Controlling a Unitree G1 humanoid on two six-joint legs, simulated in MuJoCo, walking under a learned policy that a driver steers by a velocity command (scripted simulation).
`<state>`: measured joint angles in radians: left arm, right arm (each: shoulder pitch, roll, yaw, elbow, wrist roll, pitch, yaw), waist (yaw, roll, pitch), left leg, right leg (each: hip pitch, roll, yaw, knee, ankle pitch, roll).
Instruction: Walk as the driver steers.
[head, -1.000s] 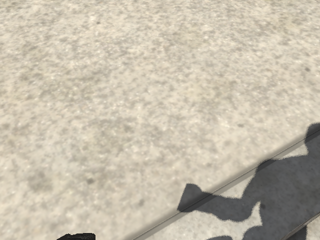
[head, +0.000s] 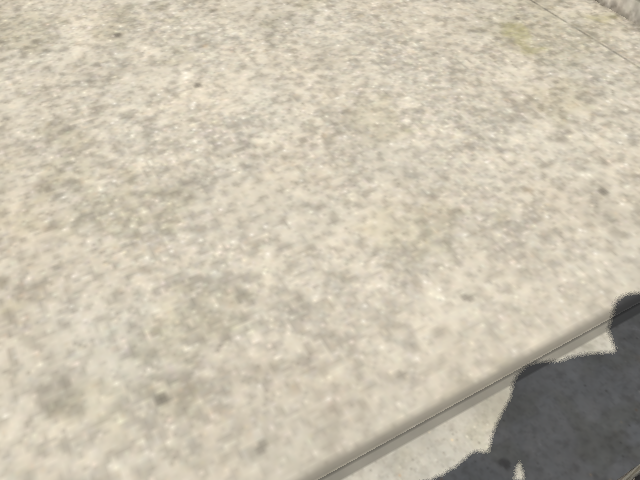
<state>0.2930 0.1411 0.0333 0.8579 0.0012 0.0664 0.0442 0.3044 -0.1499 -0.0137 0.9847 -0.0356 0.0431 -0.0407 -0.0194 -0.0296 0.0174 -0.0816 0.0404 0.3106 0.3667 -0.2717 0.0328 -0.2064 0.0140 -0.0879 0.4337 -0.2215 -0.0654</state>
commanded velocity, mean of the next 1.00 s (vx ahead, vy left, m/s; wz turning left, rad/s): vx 0.33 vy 0.00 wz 0.00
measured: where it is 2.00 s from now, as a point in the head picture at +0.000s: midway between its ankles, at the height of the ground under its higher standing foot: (355, 314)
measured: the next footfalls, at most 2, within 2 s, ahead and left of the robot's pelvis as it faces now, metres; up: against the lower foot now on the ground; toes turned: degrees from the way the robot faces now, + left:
right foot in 0.54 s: +0.17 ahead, -0.21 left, +0.00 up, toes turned -4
left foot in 0.96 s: +0.40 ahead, +0.02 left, +0.19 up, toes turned +2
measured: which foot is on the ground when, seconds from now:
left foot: down 0.00-0.58, up 0.60-0.94, down 0.96-1.00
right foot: down 0.00-0.18, up 0.20-0.52, down 0.54-0.98, up 1.00-1.00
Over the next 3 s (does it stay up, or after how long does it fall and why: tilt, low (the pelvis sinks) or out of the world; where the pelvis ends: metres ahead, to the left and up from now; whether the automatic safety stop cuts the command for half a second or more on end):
stays up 1.26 0.19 0.17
